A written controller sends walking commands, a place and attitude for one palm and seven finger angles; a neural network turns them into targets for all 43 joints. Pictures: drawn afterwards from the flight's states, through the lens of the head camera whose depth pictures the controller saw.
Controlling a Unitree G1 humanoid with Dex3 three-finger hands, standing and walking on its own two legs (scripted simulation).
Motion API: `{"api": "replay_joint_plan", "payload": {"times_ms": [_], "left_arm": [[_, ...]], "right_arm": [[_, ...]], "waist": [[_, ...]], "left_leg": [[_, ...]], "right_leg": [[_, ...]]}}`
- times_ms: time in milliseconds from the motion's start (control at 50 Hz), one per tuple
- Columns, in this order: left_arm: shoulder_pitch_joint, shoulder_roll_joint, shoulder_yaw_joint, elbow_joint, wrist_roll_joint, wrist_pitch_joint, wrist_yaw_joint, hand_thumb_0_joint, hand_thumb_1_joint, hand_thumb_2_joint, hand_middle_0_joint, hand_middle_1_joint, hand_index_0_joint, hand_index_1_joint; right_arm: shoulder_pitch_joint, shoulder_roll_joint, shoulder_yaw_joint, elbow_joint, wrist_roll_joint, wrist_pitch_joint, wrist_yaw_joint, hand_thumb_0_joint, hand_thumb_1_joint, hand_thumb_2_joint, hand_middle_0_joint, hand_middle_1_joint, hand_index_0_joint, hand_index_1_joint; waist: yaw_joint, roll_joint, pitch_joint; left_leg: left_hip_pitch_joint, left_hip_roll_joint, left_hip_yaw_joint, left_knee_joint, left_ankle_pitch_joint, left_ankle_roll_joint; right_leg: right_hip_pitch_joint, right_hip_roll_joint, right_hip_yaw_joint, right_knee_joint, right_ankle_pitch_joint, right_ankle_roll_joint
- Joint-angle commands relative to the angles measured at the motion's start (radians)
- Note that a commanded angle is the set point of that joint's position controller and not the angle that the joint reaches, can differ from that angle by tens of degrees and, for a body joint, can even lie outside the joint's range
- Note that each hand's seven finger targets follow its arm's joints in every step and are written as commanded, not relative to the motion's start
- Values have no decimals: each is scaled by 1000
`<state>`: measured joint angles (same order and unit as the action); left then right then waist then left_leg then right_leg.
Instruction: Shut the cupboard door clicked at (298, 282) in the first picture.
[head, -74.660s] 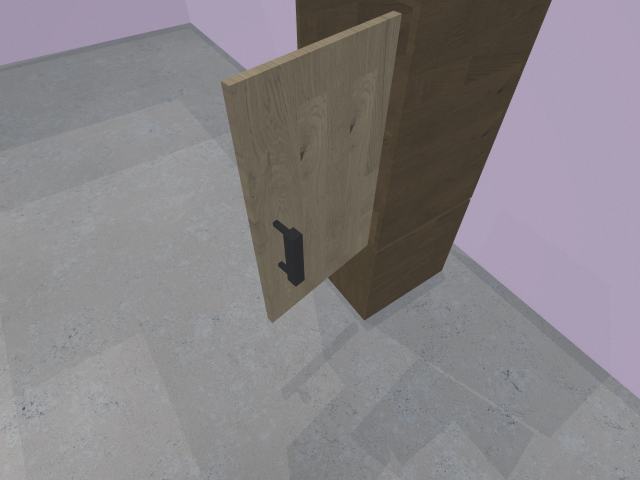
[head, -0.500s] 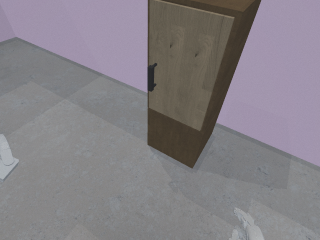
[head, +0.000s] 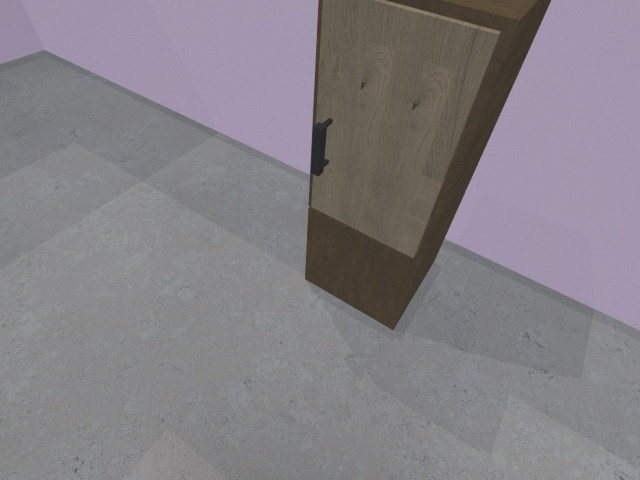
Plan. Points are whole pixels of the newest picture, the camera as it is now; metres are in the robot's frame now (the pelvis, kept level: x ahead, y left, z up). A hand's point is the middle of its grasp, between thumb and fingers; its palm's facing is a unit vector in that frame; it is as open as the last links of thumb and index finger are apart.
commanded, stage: let the arm hang, fingers relaxed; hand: left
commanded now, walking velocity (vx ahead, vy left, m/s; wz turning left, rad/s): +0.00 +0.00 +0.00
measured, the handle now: (322, 146) +0.88 +0.04 -0.10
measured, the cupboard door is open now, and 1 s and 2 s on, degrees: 0 0 0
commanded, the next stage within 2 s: look to check the result in 0.60 s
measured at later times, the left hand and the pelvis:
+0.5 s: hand out of the picture -0.04 +0.16 -0.18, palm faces +0.04 -0.99 -0.14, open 7.3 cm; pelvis -0.01 +0.01 +0.00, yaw -1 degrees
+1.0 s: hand out of the picture -0.05 +0.18 -0.18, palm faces +0.02 -0.98 -0.19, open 7.3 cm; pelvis -0.02 +0.00 +0.00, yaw -1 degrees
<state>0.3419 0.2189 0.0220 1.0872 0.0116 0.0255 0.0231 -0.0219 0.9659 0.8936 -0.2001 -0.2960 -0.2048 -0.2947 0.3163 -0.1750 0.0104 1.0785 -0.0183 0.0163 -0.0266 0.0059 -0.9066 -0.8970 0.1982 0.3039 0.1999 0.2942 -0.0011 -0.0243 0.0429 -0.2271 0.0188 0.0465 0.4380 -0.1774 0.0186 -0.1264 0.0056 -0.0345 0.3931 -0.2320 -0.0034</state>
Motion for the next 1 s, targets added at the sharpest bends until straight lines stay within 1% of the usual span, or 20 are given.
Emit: {"api": "replay_joint_plan", "payload": {"times_ms": [0,20,40,100,180,220,280,320,380,420,500,560,600,660,740,820,860,900,920,980], "left_arm": [[41,46,-1,5,0,-28,4,0,900,900,-200,-300,-200,-300],[52,51,-2,13,0,-29,5,0,900,900,-200,-300,-200,-300],[54,41,-4,23,0,-28,6,0,900,900,-200,-300,-200,-300],[72,27,-5,40,1,-24,10,0,900,900,-200,-300,-200,-300],[100,6,-5,50,5,-22,13,0,900,900,-200,-300,-200,-300],[109,7,-3,51,7,-23,15,0,900,900,-200,-300,-200,-300],[119,-13,0,50,9,-22,16,0,900,900,-200,-300,-200,-300],[126,-8,2,49,11,-26,17,0,900,900,-200,-300,-200,-300],[121,-21,3,49,10,-29,18,0,900,900,-200,-300,-200,-300],[121,-14,4,46,10,-33,18,0,900,900,-200,-300,-200,-300],[113,-22,6,41,9,-33,18,0,900,900,-200,-300,-200,-300],[108,-19,6,39,8,-35,18,0,900,900,-200,-300,-200,-300],[105,-19,7,38,8,-34,18,0,900,900,-200,-300,-200,-300],[101,-13,7,39,9,-33,17,0,900,900,-200,-300,-200,-300],[100,-4,9,35,9,-32,16,0,900,900,-200,-300,-200,-300],[95,11,10,32,9,-35,15,0,900,900,-200,-300,-200,-300],[85,7,9,32,8,-34,15,0,900,900,-200,-300,-200,-300],[84,10,9,31,8,-34,14,0,900,900,-200,-300,-200,-300],[83,21,10,30,9,-34,14,0,900,900,-200,-300,-200,-300],[73,17,11,31,8,-34,14,0,900,900,-200,-300,-200,-300]], "right_arm": [[33,-103,-25,-22,3,-20,-12,0,-900,-900,200,300,200,300],[32,-103,-26,-16,6,-19,-11,0,-900,-900,200,300,200,300],[42,-93,-25,-9,4,-18,-12,0,-900,-900,200,300,200,300],[60,-82,-25,8,3,-15,-12,0,-900,-900,200,300,200,300],[73,-68,-28,15,1,-13,-13,0,-900,-900,200,300,200,300],[79,-69,-31,16,3,-14,-12,0,-900,-900,200,300,200,300],[82,-54,-33,18,0,-16,-13,0,-900,-900,200,300,200,300],[84,-55,-35,13,3,-17,-13,0,-900,-900,200,300,200,300],[91,-33,-36,16,1,-16,-12,0,-900,-900,200,300,200,300],[97,-33,-37,13,3,-16,-10,0,-900,-900,200,300,200,300],[99,-25,-36,16,0,-16,-10,0,-900,-900,200,300,200,300],[99,-29,-37,13,1,-18,-11,0,-900,-900,200,300,200,300],[100,-32,-37,14,0,-18,-12,0,-900,-900,200,300,200,300],[98,-36,-37,10,1,-17,-11,0,-900,-900,200,300,200,300],[94,-49,-39,8,0,-17,-11,0,-900,-900,200,300,200,300],[89,-62,-41,5,2,-15,-10,0,-900,-900,200,300,200,300],[90,-54,-39,10,0,-15,-9,0,-900,-900,200,300,200,300],[85,-56,-40,11,0,-15,-9,0,-900,-900,200,300,200,300],[81,-69,-41,7,3,-14,-9,0,-900,-900,200,300,200,300],[76,-62,-40,10,1,-17,-9,0,-900,-900,200,300,200,300]], "waist": [[-3,29,16],[0,25,21],[-6,18,28],[-5,8,55],[-2,18,82],[0,20,74],[1,46,80],[4,32,78],[-2,19,89],[-3,11,79],[-7,31,85],[-9,32,76],[-8,48,75],[-7,35,90],[-6,44,73],[-5,16,74],[-10,17,70],[-9,26,76],[-8,27,76],[-7,28,69]], "left_leg": [[38,95,-106,-123,-8,17],[44,92,-100,-120,-5,18],[41,91,-101,-127,-30,17],[18,92,-111,-154,-98,19],[-17,90,-122,-174,-170,22],[-19,93,-128,-180,-185,25],[-41,93,-140,-195,-217,27],[-38,89,-132,-184,-200,27],[-38,78,-120,-165,-179,23],[-20,73,-104,-143,-144,21],[-22,71,-103,-138,-147,18],[-12,75,-107,-138,-135,18],[-17,78,-108,-143,-144,17],[-27,78,-112,-147,-160,17],[-18,83,-116,-152,-172,18],[-7,79,-109,-139,-146,18],[-3,78,-107,-136,-141,16],[-2,79,-108,-139,-145,16],[2,82,-109,-140,-149,16],[-4,82,-113,-144,-137,17]], "right_leg": [[-59,-88,92,-98,23,-36],[-65,-91,92,-103,21,-38],[-73,-89,93,-101,6,-37],[-90,-85,89,-92,-25,-33],[-110,-76,86,-77,-48,-31],[-112,-73,85,-67,-49,-30],[-118,-69,80,-52,-47,-29],[-117,-71,83,-56,-39,-29],[-139,-77,92,-68,-61,-31],[-147,-80,95,-76,-59,-33],[-163,-82,99,-80,-76,-34],[-157,-80,101,-78,-60,-35],[-150,-78,99,-75,-54,-35],[-153,-77,101,-79,-70,-34],[-149,-76,99,-78,-70,-36],[-155,-78,104,-87,-77,-38],[-159,-81,108,-89,-88,-38],[-164,-81,109,-90,-89,-38],[-165,-77,109,-90,-89,-38],[-147,-81,105,-83,-65,-38]]}}
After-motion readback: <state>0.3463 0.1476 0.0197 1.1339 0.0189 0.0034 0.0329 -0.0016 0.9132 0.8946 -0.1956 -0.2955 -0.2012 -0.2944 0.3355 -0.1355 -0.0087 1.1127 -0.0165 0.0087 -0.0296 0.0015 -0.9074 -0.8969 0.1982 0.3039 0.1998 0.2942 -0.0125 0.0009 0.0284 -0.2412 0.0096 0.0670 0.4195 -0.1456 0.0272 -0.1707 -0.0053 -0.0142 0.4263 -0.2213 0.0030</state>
